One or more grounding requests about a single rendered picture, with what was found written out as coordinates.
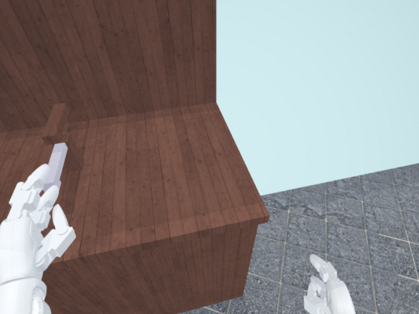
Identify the tap lever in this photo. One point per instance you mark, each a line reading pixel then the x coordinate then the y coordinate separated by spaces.
pixel 56 164

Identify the robot left hand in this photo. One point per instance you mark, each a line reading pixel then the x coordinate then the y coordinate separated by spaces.
pixel 20 232

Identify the counter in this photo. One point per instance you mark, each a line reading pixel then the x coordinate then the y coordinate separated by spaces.
pixel 164 209

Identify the left robot forearm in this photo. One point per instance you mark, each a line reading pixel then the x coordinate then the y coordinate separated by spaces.
pixel 23 296

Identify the robot right hand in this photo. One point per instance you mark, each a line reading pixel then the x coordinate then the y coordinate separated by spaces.
pixel 334 295

